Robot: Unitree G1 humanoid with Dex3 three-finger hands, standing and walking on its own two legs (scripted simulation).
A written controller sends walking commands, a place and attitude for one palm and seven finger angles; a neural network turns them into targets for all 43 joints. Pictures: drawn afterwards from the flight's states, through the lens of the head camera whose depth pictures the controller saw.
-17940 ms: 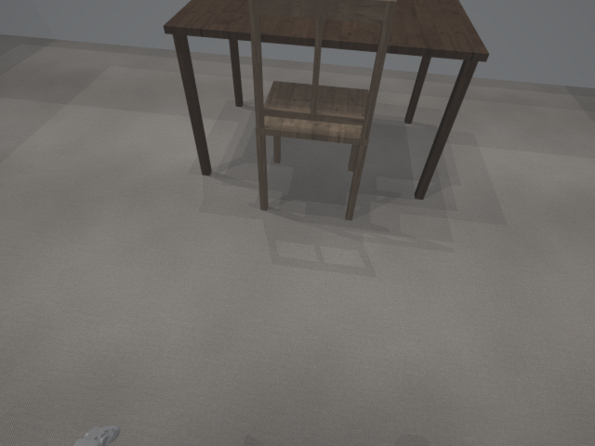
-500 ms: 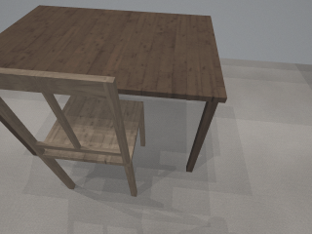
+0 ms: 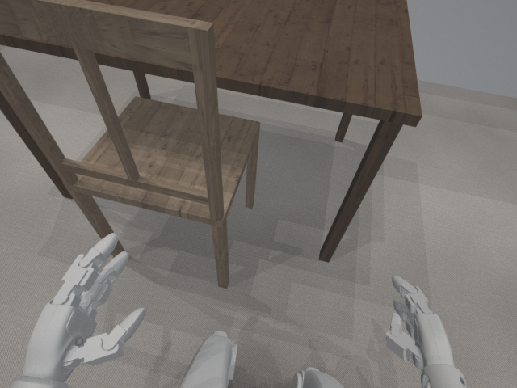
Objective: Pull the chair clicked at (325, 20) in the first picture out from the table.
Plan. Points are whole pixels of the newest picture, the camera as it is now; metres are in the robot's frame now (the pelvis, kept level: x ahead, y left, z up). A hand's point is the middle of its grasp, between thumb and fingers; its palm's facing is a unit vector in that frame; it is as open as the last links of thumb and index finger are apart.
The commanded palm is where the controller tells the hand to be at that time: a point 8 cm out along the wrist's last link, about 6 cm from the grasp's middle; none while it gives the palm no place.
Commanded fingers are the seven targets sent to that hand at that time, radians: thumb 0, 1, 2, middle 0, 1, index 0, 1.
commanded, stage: raise the hand toward the chair's back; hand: left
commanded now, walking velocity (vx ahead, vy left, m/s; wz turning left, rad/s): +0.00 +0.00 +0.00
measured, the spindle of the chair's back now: (113, 124) +0.53 +0.38 +0.05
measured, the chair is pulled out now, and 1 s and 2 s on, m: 0.00 0.00 0.00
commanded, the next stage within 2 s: aim the fingers beside a spindle in 1.54 s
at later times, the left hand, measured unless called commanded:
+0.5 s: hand (131, 292) +0.22 +0.21 +0.05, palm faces -0.15 -0.99 -0.01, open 14.7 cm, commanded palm +0.20 +0.27 +0.07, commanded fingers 0.00 -0.36 0.36 -0.07 -0.10 -0.07 -0.10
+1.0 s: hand (108, 258) +0.25 +0.25 +0.08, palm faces -0.10 -0.99 -0.05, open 16.9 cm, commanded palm +0.23 +0.30 +0.08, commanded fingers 0.00 -0.50 0.30 -0.06 -0.08 -0.06 -0.08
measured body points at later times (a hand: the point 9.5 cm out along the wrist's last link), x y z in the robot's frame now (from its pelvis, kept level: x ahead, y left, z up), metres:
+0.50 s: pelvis +0.00 +0.03 +0.01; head +0.06 +0.04 +0.46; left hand +0.22 +0.27 +0.05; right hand +0.16 -0.23 -0.06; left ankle +0.08 +0.12 -0.62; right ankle +0.01 -0.08 -0.62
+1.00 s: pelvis +0.01 +0.04 +0.03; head +0.06 +0.07 +0.48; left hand +0.25 +0.30 +0.08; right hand +0.19 -0.18 -0.03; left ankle +0.08 +0.12 -0.62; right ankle +0.01 -0.08 -0.62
